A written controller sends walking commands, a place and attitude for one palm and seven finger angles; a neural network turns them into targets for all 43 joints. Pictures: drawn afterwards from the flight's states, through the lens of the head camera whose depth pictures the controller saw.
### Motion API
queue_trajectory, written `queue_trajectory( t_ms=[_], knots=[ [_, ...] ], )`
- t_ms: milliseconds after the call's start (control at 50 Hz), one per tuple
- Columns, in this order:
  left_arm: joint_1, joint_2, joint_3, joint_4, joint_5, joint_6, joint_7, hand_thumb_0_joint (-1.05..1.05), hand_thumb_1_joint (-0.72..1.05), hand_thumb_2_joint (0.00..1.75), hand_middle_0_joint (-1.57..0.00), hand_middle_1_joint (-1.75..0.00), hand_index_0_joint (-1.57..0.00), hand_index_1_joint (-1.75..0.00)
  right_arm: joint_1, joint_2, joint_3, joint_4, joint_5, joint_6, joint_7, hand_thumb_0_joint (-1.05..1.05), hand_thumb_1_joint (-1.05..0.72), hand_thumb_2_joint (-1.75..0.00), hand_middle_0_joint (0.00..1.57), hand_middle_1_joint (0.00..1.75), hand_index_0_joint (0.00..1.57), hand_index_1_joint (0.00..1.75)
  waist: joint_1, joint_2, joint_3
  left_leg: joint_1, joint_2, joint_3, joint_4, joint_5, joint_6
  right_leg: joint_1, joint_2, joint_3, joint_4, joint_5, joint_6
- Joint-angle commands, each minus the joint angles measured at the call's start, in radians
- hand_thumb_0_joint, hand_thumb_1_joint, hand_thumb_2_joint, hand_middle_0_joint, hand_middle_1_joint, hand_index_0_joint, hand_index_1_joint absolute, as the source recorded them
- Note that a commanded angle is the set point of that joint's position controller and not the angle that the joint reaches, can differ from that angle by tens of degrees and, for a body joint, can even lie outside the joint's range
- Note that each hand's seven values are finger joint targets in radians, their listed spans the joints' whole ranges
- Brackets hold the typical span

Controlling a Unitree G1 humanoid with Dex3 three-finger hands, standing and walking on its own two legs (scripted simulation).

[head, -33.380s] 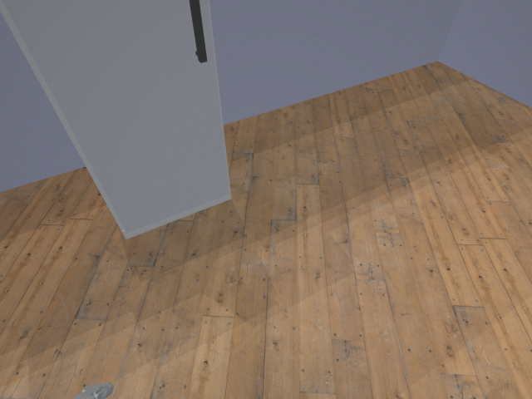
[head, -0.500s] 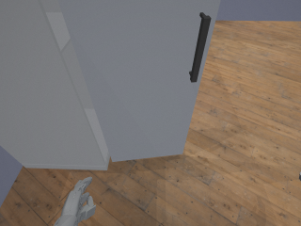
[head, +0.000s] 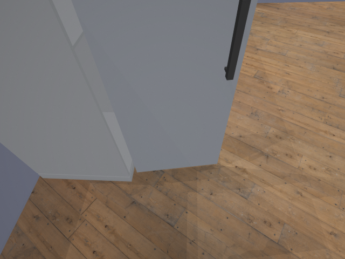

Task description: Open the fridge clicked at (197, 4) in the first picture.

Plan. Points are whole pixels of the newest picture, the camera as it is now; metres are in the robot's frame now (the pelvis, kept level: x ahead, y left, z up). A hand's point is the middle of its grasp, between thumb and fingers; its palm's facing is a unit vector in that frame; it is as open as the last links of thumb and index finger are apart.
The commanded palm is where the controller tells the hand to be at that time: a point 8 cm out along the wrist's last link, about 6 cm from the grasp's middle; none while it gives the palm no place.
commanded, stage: let the arm hang, fingers relaxed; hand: right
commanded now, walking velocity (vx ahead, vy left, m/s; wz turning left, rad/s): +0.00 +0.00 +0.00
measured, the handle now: (234, 40) +0.70 -0.14 +0.14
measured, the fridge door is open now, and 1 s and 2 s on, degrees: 81 81 81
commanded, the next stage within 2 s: look to check the result in 0.76 s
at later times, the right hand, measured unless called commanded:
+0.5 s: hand out of the picture +0.03 -0.18 -0.17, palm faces -0.05 +0.98 -0.19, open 7.2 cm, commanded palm none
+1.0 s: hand out of the picture +0.04 -0.18 -0.17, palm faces -0.06 +0.98 -0.19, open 7.3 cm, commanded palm none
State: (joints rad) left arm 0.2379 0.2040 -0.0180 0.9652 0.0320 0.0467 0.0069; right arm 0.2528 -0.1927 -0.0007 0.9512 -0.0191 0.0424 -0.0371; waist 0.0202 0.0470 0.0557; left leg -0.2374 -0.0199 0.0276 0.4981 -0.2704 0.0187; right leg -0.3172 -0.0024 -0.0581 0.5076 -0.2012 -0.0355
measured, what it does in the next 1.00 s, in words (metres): stands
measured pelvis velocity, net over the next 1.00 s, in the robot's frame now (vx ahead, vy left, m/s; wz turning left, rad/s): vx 0.03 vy -0.01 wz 0.04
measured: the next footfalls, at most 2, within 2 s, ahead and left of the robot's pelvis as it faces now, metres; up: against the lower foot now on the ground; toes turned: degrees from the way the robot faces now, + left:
none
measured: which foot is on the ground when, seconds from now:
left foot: down 0.00-1.00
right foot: down 0.00-1.00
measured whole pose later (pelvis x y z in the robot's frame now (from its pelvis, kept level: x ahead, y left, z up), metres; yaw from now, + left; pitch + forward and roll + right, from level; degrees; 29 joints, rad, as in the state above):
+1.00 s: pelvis +0.03 -0.01 +0.01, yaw +2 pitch +0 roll +0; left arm 0.21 0.15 0.00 1.15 0.02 0.01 0.03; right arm 0.23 -0.16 0.01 1.15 -0.02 0.00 -0.04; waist 0.01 0.01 0.05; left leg -0.13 0.00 -0.02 0.38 -0.25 0.00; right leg -0.19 0.02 -0.10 0.39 -0.20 -0.05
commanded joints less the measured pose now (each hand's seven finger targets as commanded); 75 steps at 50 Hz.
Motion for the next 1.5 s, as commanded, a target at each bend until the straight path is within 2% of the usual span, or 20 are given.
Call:
queue_trajectory(
  t_ms=[0,100,160,200,260,340,400,460,580,740,800,820,900,940,1040,1060,1100,1260,1300,1480],
  knots=[
    [-0.009,0.116,0.043,-0.002,-0.002,-0.035,0.02,0.0,0.9,0.9,-0.2,-0.3,-0.2,-0.3,0.026,-0.131,-0.022,0.01,-0.001,-0.049,0.01,0.0,-0.9,-0.9,0.2,0.3,0.2,0.3,-0.017,-0.154,-0.098,0.039,0.094,-0.128,-0.148,0.036,0.041,0.075,-0.1,0.134,-0.135,-0.042,-0.01],
    [0.051,0.094,0.047,0.071,-0.009,-0.035,0.028,0.0,0.9,0.9,-0.2,-0.3,-0.2,-0.3,0.036,-0.1,-0.008,0.093,0.002,-0.049,0.008,0.0,-0.9,-0.9,0.2,0.3,0.2,0.3,-0.009,-0.072,-0.063,0.016,0.096,-0.126,-0.171,0.039,0.039,0.098,-0.111,0.134,-0.147,-0.016,-0.012],
    [0.065,0.081,0.046,0.102,-0.01,-0.036,0.031,0.0,0.9,0.9,-0.2,-0.3,-0.2,-0.3,0.043,-0.084,-0.002,0.127,0.004,-0.046,0.006,0.0,-0.9,-0.9,0.2,0.3,0.2,0.3,-0.007,-0.062,-0.032,-0.001,0.095,-0.122,-0.172,0.028,0.036,0.1,-0.116,0.132,-0.162,-0.023,-0.013],
    [0.076,0.078,0.046,0.115,-0.012,-0.039,0.032,0.0,0.9,0.9,-0.2,-0.3,-0.2,-0.3,0.058,-0.083,-0.001,0.142,0.003,-0.05,0.004,0.0,-0.9,-0.9,0.2,0.3,0.2,0.3,-0.01,-0.035,-0.061,0.018,0.095,-0.127,-0.169,0.067,0.036,0.121,-0.115,0.127,-0.15,0.025,-0.014],
    [0.072,0.064,0.043,0.133,-0.011,-0.04,0.033,0.0,0.9,0.9,-0.2,-0.3,-0.2,-0.3,0.052,-0.067,0.0,0.159,0.003,-0.048,0.001,0.0,-0.9,-0.9,0.2,0.3,0.2,0.3,-0.008,-0.03,-0.029,0.001,0.097,-0.125,-0.168,0.069,0.032,0.121,-0.116,0.122,-0.158,0.029,-0.014],
    [0.06,0.055,0.044,0.142,-0.01,-0.04,0.032,0.0,0.9,0.9,-0.2,-0.3,-0.2,-0.3,0.05,-0.06,-0.002,0.163,0.001,-0.049,-0.002,0.0,-0.9,-0.9,0.2,0.3,0.2,0.3,-0.007,-0.046,-0.013,-0.008,0.097,-0.127,-0.168,0.067,0.029,0.125,-0.115,0.115,-0.165,0.025,-0.013],
    [0.054,0.055,0.047,0.143,-0.011,-0.043,0.031,0.0,0.9,0.9,-0.2,-0.3,-0.2,-0.3,0.048,-0.06,-0.004,0.16,-0.002,-0.053,-0.004,0.0,-0.9,-0.9,0.2,0.3,0.2,0.3,-0.008,-0.043,-0.029,0.0,0.094,-0.128,-0.164,0.091,0.026,0.141,-0.116,0.114,-0.161,0.057,-0.013],
    [0.038,0.052,0.044,0.153,-0.008,-0.043,0.031,0.0,0.9,0.9,-0.2,-0.3,-0.2,-0.3,0.032,-0.051,-0.004,0.164,-0.002,-0.05,-0.004,0.0,-0.9,-0.9,0.2,0.3,0.2,0.3,-0.007,-0.048,0.004,-0.017,0.095,-0.126,-0.164,0.081,0.023,0.137,-0.12,0.114,-0.178,0.048,-0.012],
    [0.02,0.062,0.04,0.151,-0.009,-0.048,0.03,0.0,0.9,0.9,-0.2,-0.3,-0.2,-0.3,0.02,-0.065,-0.005,0.159,-0.001,-0.053,-0.001,0.0,-0.9,-0.9,0.2,0.3,0.2,0.3,-0.007,-0.069,-0.01,0.002,0.098,-0.128,-0.17,0.103,0.018,0.159,-0.121,0.109,-0.186,0.079,-0.011],
    [0.013,0.069,0.037,0.155,-0.01,-0.052,0.03,0.0,0.9,0.9,-0.2,-0.3,-0.2,-0.3,0.018,-0.074,-0.006,0.161,-0.001,-0.053,0.001,0.0,-0.9,-0.9,0.2,0.3,0.2,0.3,-0.009,-0.061,-0.021,0.014,0.102,-0.126,-0.175,0.125,0.014,0.194,-0.123,0.107,-0.188,0.128,-0.012],
    [0.019,0.072,0.038,0.156,-0.013,-0.055,0.031,0.0,0.9,0.9,-0.2,-0.3,-0.2,-0.3,0.027,-0.077,-0.006,0.161,-0.001,-0.056,-0.001,0.0,-0.9,-0.9,0.2,0.3,0.2,0.3,-0.01,-0.03,-0.046,0.029,0.107,-0.126,-0.174,0.161,0.013,0.218,-0.123,0.103,-0.174,0.179,-0.014],
    [0.018,0.068,0.037,0.161,-0.013,-0.055,0.032,0.0,0.9,0.9,-0.2,-0.3,-0.2,-0.3,0.021,-0.074,-0.006,0.162,0.0,-0.056,-0.001,0.0,-0.9,-0.9,0.2,0.3,0.2,0.3,-0.006,-0.043,-0.042,0.028,0.108,-0.127,-0.174,0.167,0.012,0.218,-0.123,0.098,-0.174,0.186,-0.012],
    [0.023,0.068,0.037,0.162,-0.014,-0.054,0.033,0.0,0.9,0.9,-0.2,-0.3,-0.2,-0.3,0.035,-0.073,-0.005,0.167,-0.001,-0.054,-0.002,0.0,-0.9,-0.9,0.2,0.3,0.2,0.3,-0.009,-0.043,-0.034,0.027,0.105,-0.127,-0.179,0.153,0.013,0.222,-0.122,0.1,-0.176,0.177,-0.013],
    [0.023,0.06,0.036,0.168,-0.012,-0.052,0.034,0.0,0.9,0.9,-0.2,-0.3,-0.2,-0.3,0.03,-0.064,-0.004,0.17,0.001,-0.053,-0.002,0.0,-0.9,-0.9,0.2,0.3,0.2,0.3,-0.007,-0.044,-0.008,0.017,0.104,-0.129,-0.182,0.144,0.014,0.211,-0.121,0.1,-0.183,0.159,-0.012],
    [0.031,0.056,0.036,0.174,-0.013,-0.054,0.035,0.0,0.9,0.9,-0.2,-0.3,-0.2,-0.3,0.042,-0.062,-0.003,0.175,0.002,-0.055,-0.004,0.0,-0.9,-0.9,0.2,0.3,0.2,0.3,-0.007,-0.04,-0.029,0.032,0.108,-0.132,-0.18,0.171,0.015,0.224,-0.119,0.096,-0.174,0.181,-0.013],
    [0.033,0.056,0.036,0.175,-0.013,-0.055,0.036,0.0,0.9,0.9,-0.2,-0.3,-0.2,-0.3,0.045,-0.058,-0.003,0.174,0.002,-0.055,-0.004,0.0,-0.9,-0.9,0.2,0.3,0.2,0.3,-0.007,-0.058,-0.029,0.033,0.107,-0.133,-0.179,0.175,0.015,0.226,-0.12,0.092,-0.173,0.186,-0.012],
    [0.033,0.057,0.036,0.176,-0.016,-0.054,0.036,0.0,0.9,0.9,-0.2,-0.3,-0.2,-0.3,0.051,-0.062,-0.004,0.175,0.001,-0.055,-0.005,0.0,-0.9,-0.9,0.2,0.3,0.2,0.3,-0.01,-0.043,-0.023,0.031,0.107,-0.13,-0.181,0.171,0.015,0.226,-0.122,0.095,-0.171,0.19,-0.014],
    [0.04,0.048,0.036,0.182,-0.013,-0.054,0.037,0.0,0.9,0.9,-0.2,-0.3,-0.2,-0.3,0.052,-0.052,-0.004,0.178,0.002,-0.054,-0.005,0.0,-0.9,-0.9,0.2,0.3,0.2,0.3,-0.008,-0.049,-0.008,0.026,0.105,-0.131,-0.181,0.162,0.015,0.221,-0.121,0.094,-0.178,0.177,-0.013],
    [0.046,0.052,0.037,0.179,-0.015,-0.056,0.038,0.0,0.9,0.9,-0.2,-0.3,-0.2,-0.3,0.06,-0.057,-0.005,0.177,0.001,-0.056,-0.006,0.0,-0.9,-0.9,0.2,0.3,0.2,0.3,-0.009,-0.046,-0.033,0.04,0.107,-0.129,-0.177,0.196,0.015,0.237,-0.122,0.091,-0.164,0.218,-0.015],
    [0.04,0.052,0.035,0.181,-0.013,-0.056,0.038,0.0,0.9,0.9,-0.2,-0.3,-0.2,-0.3,0.052,-0.053,-0.004,0.177,0.002,-0.053,-0.005,0.0,-0.9,-0.9,0.2,0.3,0.2,0.3,-0.009,-0.059,-0.01,0.033,0.107,-0.129,-0.179,0.17,0.013,0.231,-0.123,0.092,-0.179,0.197,-0.014]
  ],
)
